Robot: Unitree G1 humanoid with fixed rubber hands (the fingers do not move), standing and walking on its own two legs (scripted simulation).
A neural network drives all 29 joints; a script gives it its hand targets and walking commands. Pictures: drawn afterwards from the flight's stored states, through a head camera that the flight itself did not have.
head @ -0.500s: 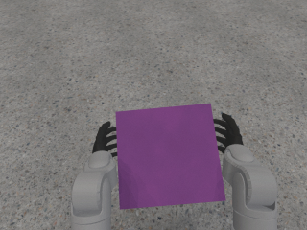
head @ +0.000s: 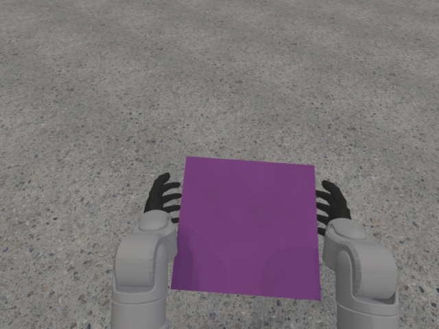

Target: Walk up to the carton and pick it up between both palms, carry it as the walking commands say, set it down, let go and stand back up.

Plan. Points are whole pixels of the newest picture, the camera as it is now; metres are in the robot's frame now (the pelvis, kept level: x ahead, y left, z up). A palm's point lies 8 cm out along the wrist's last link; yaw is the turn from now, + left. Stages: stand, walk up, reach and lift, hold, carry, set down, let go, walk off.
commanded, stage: carry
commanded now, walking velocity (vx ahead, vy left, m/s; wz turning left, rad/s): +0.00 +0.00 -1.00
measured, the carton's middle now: (240, 230) +0.31 +0.01 +0.01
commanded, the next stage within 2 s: none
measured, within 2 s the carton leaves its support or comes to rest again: neither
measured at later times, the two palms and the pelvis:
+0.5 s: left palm (259, 158) +0.41 -0.02 +0.11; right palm (431, 232) +0.26 -0.26 +0.13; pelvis +0.09 +0.02 +0.02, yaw -33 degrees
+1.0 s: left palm (365, 188) +0.36 -0.20 +0.10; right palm out of the picture +0.12 -0.35 +0.10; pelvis +0.08 -0.03 +0.00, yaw -59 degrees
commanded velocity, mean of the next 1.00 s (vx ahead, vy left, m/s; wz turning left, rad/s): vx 0.00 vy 0.00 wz -1.00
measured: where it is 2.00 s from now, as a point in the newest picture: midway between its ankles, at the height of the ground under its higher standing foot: outside the picture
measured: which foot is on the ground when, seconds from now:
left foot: up 0.00-0.44, down 0.46-0.98, up 1.00-1.00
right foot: down 0.00-0.46, up 0.48-0.94, down 0.96-1.00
